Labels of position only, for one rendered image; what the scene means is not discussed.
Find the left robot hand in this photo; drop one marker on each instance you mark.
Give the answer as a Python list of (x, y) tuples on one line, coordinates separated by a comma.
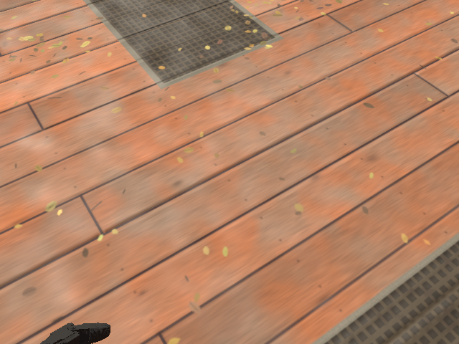
[(85, 333)]

